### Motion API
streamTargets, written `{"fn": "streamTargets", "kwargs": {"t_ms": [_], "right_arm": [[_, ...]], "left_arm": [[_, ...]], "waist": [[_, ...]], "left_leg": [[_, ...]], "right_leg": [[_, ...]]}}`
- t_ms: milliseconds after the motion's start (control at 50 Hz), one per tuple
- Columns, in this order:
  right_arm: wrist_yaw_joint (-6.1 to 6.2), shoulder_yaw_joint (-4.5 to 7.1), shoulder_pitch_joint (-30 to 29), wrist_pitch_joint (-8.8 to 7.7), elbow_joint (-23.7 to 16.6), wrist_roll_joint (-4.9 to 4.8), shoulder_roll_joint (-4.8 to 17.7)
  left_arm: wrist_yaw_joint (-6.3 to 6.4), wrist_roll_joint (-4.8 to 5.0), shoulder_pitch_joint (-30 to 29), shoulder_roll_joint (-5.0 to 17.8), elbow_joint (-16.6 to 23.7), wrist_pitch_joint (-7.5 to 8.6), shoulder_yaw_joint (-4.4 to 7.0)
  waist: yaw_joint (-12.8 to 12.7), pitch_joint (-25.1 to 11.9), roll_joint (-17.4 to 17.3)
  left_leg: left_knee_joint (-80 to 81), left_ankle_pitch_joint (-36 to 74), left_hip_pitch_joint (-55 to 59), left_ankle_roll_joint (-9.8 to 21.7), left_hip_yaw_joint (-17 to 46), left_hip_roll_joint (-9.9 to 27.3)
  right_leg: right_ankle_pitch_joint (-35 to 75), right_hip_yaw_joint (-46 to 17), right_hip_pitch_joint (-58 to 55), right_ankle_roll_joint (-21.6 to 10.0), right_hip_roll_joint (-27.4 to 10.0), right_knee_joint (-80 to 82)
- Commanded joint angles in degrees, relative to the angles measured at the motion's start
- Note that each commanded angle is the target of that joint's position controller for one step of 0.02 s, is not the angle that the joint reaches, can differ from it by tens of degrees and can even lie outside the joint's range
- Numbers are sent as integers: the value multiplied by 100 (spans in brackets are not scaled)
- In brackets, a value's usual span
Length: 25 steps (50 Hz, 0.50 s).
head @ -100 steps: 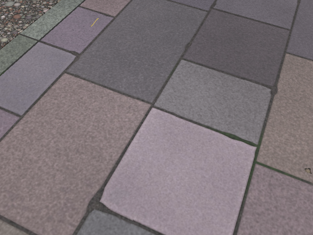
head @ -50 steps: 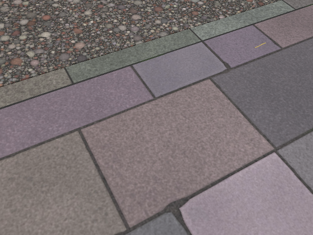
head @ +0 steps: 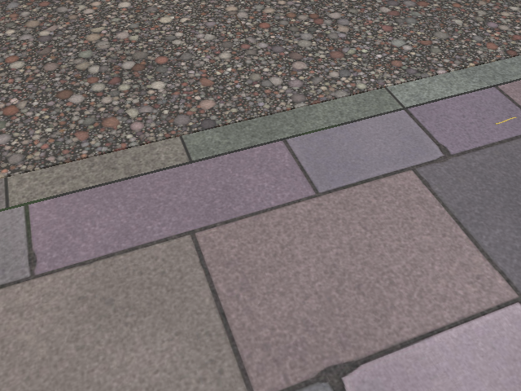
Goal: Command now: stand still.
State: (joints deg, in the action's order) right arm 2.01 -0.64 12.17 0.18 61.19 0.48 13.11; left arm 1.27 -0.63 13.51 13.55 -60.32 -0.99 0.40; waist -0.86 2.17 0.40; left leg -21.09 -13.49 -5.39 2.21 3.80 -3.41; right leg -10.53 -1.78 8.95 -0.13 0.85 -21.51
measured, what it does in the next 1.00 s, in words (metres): walks ahead: left foot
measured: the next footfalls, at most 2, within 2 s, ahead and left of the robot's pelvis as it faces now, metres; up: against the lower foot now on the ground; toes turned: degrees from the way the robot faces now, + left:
left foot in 0.94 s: +0.40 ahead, +0.00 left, +0.00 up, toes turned +2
right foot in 1.30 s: +0.36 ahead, -0.18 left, +0.00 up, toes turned -1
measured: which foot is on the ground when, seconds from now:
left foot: down 0.00-0.52, up 0.54-0.92, down 0.94-1.00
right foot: down 0.00-0.96, up 0.98-1.00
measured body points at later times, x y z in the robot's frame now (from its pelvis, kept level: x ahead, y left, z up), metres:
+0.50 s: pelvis +0.05 -0.02 -0.01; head +0.04 -0.04 +0.44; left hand +0.08 +0.23 -0.15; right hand -0.01 -0.27 -0.17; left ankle -0.02 +0.10 -0.75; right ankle +0.04 -0.11 -0.74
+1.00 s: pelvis +0.26 -0.04 -0.03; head +0.30 -0.04 +0.42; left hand +0.17 +0.17 -0.18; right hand +0.38 -0.27 -0.17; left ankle +0.36 +0.00 -0.75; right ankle +0.08 -0.12 -0.69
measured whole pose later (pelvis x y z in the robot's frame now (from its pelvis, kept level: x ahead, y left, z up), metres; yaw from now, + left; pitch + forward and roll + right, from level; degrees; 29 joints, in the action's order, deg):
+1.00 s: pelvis +0.26 -0.04 -0.03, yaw -1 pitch -1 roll +0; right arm 0.4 0.7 5.0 -4.4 57.0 0.9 9.9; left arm 2.0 0.7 25.2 7.9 -64.6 4.0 -0.5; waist -1.9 5.7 0.4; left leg -31.5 -7.3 -23.6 7.9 -6.9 -4.2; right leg -28.8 0.9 6.4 -2.9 3.6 -52.1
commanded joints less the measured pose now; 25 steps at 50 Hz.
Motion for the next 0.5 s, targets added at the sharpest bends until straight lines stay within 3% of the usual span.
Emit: {"fn": "streamTargets", "kwargs": {"t_ms": [20,240,260,300,320,360,400,460,500], "right_arm": [[23,86,134,-47,-36,-1,601],[44,34,405,-55,266,-2,407],[43,32,477,-51,295,6,391],[41,141,584,3,297,10,621],[28,196,699,37,291,23,711],[16,293,1082,47,347,37,821],[-1,336,1140,-22,325,78,746],[-35,404,963,-157,235,76,767],[-58,409,558,-197,91,2,676]], "left_arm": [[29,0,113,516,31,47,65],[71,2,285,338,-308,53,-1],[70,-6,330,302,-338,50,-11],[54,-41,297,357,-291,24,37],[27,-81,199,349,-219,12,51],[-42,-172,-62,102,-15,59,9],[-83,-179,-236,119,160,191,24],[-167,-95,-107,177,284,380,84],[-162,-20,792,44,-7,451,121]], "waist": [[20,61,-73],[29,105,-66],[44,-12,-90],[96,135,-332],[170,356,-482],[337,777,-888],[352,932,-839],[141,780,-706],[-347,595,-517]], "left_leg": [[479,601,-448,148,612,717],[417,723,-469,144,545,684],[492,167,-440,167,550,645],[563,-1688,-621,383,741,589],[708,-2628,-712,564,1053,730],[1218,-3620,-639,1005,2032,1429],[1426,-3157,-602,1268,2447,1850],[1137,-2125,-553,1165,1905,1681],[547,-1690,-1538,873,1185,1181]], "right_leg": [[490,-461,-141,-154,-492,232],[528,-449,-73,-159,-509,181],[101,-405,-104,-169,-444,173],[-1314,-138,242,-266,-98,-303],[-1890,-40,703,-317,48,-623],[-1776,349,1534,-328,164,-1502],[-1486,328,1923,-363,-133,-2094],[-1410,391,1562,-445,-217,-1566],[-688,689,-271,-473,117,-439]]}}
